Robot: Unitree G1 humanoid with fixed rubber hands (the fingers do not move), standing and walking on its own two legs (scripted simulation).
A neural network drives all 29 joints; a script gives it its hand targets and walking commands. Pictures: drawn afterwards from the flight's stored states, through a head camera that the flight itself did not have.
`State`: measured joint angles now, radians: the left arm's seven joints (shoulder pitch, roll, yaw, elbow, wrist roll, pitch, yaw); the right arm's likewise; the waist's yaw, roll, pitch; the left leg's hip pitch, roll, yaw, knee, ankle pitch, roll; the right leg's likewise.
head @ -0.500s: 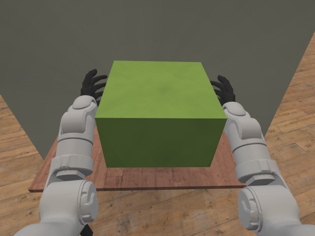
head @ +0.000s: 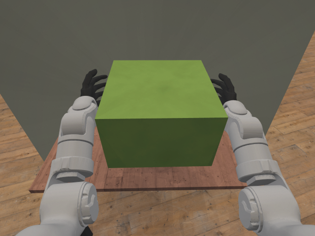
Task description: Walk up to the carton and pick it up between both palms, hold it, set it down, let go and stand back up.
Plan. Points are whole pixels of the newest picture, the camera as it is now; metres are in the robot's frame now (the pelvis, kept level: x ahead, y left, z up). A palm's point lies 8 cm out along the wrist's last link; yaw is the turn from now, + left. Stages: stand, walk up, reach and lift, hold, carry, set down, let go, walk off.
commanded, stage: hold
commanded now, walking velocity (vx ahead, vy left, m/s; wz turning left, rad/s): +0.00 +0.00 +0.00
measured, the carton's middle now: (158, 109) +0.39 +0.02 +0.17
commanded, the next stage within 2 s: none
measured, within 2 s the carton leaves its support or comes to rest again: neither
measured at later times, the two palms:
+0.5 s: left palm (90, 101) +0.37 +0.19 +0.21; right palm (225, 106) +0.38 -0.15 +0.19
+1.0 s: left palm (90, 101) +0.37 +0.19 +0.21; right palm (225, 105) +0.38 -0.15 +0.19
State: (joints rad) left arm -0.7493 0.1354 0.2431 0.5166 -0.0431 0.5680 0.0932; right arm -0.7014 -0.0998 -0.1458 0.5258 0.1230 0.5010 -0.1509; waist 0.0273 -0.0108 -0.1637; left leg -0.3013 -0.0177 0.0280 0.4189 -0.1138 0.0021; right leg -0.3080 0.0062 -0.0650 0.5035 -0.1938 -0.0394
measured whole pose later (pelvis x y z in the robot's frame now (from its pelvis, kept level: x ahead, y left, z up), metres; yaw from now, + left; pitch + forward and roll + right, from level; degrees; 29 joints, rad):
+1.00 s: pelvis +0.00 +0.00 +0.00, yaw +0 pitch +0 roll +1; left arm -0.75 0.12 0.26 0.51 -0.02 0.58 0.09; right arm -0.70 -0.10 -0.15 0.57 0.12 0.47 -0.14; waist 0.03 -0.01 -0.16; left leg -0.30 -0.02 0.03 0.41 -0.11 0.00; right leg -0.31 0.01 -0.06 0.50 -0.19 -0.04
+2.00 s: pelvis +0.00 +0.00 +0.00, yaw +0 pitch +0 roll +1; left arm -0.75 0.12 0.26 0.51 -0.01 0.58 0.09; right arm -0.70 -0.10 -0.15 0.57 0.12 0.47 -0.14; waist 0.03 -0.01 -0.15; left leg -0.30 -0.02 0.03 0.41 -0.11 0.00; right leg -0.31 0.01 -0.06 0.49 -0.19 -0.04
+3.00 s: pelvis +0.00 +0.00 +0.00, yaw +0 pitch +0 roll +1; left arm -0.75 0.12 0.25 0.51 -0.01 0.58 0.09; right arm -0.70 -0.10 -0.15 0.57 0.12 0.46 -0.14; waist 0.03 -0.01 -0.15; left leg -0.30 -0.02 0.03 0.41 -0.11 0.00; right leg -0.31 0.01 -0.06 0.49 -0.19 -0.04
